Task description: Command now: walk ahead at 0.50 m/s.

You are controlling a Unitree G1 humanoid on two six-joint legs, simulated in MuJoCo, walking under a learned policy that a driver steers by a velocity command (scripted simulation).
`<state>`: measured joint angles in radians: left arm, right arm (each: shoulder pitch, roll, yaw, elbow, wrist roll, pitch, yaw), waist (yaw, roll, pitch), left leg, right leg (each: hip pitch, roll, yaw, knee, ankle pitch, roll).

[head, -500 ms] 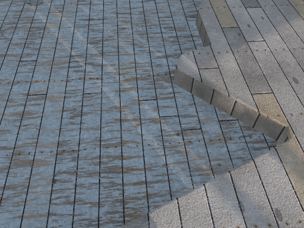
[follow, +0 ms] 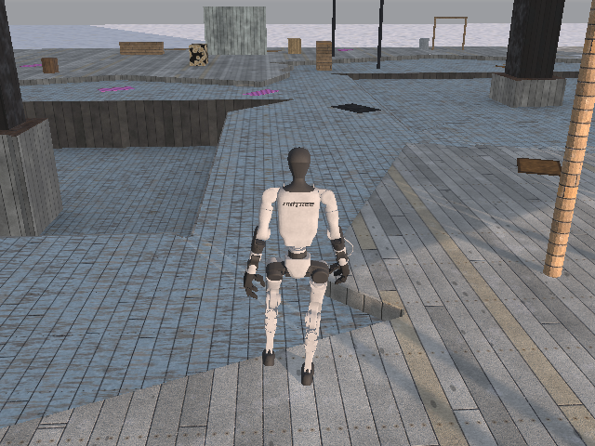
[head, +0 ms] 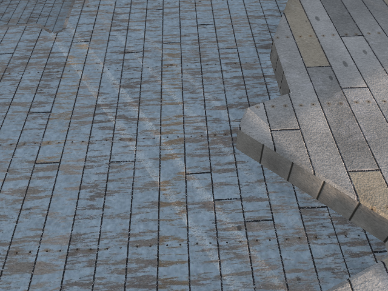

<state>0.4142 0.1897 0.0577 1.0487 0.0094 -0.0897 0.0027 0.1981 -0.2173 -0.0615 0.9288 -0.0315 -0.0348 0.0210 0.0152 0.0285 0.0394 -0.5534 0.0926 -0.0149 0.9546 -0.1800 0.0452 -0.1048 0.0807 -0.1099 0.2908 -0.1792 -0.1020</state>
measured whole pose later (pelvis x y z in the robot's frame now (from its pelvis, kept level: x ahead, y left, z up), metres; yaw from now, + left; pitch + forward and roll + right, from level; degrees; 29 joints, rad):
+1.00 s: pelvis +0.55 -0.02 -0.16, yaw +0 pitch +0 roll -1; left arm 0.34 0.18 0.04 1.05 0.02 -0.09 0.00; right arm 0.18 -0.24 -0.04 0.97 -0.05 -0.04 0.01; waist 0.00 0.06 0.10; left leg -0.60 0.08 -0.03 1.18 -0.31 0.01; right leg -0.22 0.08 -0.09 0.48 -0.27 -0.09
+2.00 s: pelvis +0.88 +0.00 -0.15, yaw +0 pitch -2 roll +0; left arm 0.24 0.14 0.00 1.12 0.00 -0.02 0.04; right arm 0.28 -0.16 0.00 1.12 -0.01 -0.02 -0.04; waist -0.01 0.01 0.03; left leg -0.04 -0.02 0.06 0.37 -0.30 0.04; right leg -0.19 0.04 -0.07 0.40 -0.18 -0.05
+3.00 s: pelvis +0.90 +0.00 -0.16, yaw +0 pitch -1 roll +0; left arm 0.36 0.12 0.00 1.16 0.03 -0.01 0.01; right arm 0.46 -0.14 -0.01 1.16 -0.02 -0.02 -0.04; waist -0.02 0.02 -0.02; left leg -0.03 -0.03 0.06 0.40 -0.36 0.05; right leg -0.32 0.01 -0.08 0.70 -0.39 -0.07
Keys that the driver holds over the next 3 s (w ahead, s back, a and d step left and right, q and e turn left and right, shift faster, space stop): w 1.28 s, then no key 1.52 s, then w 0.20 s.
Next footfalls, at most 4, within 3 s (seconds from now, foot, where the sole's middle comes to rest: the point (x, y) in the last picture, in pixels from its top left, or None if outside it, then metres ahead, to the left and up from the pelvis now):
0.26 left None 0.21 0.12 -0.78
0.80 right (235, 284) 0.58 -0.10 -0.93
1.24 left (188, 221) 0.85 0.09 -0.93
1.70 right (229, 203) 0.94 -0.09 -0.93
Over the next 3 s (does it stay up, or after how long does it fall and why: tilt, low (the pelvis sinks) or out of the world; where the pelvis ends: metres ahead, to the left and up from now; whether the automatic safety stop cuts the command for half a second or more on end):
stays up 0.90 0.00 -0.16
